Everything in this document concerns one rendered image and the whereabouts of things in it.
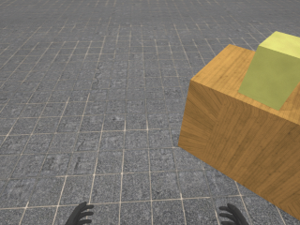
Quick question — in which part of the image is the pedestal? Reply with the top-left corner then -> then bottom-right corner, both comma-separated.
177,44 -> 300,220

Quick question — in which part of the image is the left robot hand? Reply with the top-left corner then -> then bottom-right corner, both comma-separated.
65,202 -> 94,225

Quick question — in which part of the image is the carton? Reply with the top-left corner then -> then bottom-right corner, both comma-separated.
238,31 -> 300,111

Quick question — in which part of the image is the right robot hand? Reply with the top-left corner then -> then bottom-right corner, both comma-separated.
219,203 -> 249,225

